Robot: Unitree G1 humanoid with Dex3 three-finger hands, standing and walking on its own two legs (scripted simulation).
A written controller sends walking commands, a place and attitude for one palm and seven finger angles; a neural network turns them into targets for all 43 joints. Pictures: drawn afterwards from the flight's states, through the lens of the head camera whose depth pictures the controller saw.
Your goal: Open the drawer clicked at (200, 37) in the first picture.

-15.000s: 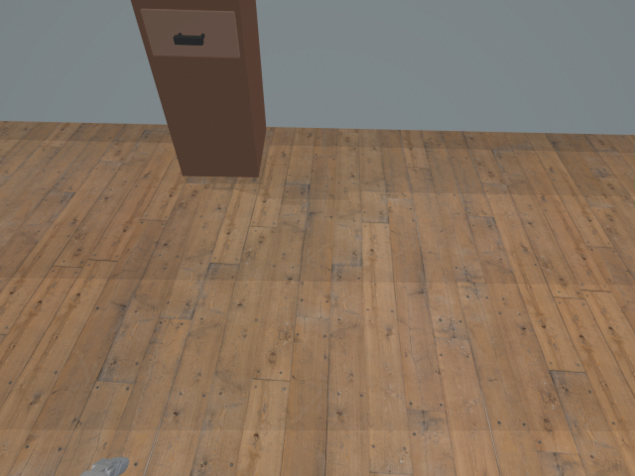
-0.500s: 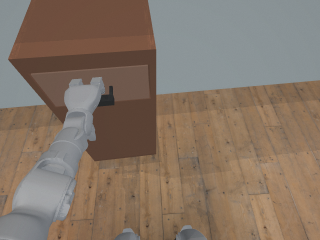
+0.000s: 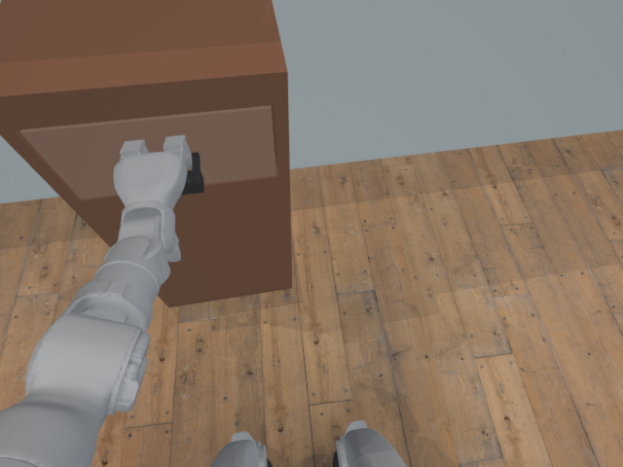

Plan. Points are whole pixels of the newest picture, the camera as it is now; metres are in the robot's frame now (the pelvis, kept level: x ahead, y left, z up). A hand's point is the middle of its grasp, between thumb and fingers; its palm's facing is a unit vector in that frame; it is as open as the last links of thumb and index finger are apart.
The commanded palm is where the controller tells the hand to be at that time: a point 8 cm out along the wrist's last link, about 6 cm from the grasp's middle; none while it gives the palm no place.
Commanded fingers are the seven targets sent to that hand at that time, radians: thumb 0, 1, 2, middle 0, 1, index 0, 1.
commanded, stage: lower the fingers behind the handle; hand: left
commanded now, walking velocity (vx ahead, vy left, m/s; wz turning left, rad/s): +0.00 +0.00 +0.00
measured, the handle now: (167, 173) +0.55 +0.18 -0.02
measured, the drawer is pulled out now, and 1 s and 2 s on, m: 0.00 0.00 0.00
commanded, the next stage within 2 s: lift the fingers back up to retry in 0.76 s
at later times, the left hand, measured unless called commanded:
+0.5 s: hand (168, 201) +0.49 +0.17 -0.02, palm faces -0.02 +0.02 -1.00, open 13.9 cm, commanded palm +0.48 +0.16 +0.00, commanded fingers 0.00 -0.50 0.30 -0.30 -1.20 -0.30 -1.20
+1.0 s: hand (167, 202) +0.49 +0.17 -0.02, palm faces -0.04 +0.00 -1.00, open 14.0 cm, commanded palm +0.48 +0.16 +0.03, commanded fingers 0.00 -0.50 0.30 -0.30 -1.20 -0.30 -1.20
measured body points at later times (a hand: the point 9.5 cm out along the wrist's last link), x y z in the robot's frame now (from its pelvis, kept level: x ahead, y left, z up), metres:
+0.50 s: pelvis -0.02 +0.00 -0.02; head +0.11 +0.01 +0.41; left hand +0.49 +0.17 +0.03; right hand -0.02 -0.26 -0.15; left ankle +0.00 +0.10 -0.67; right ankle +0.00 -0.12 -0.67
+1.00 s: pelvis -0.03 +0.00 -0.02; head +0.11 -0.01 +0.41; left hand +0.49 +0.17 +0.04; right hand -0.03 -0.27 -0.15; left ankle +0.00 +0.10 -0.67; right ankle +0.00 -0.12 -0.67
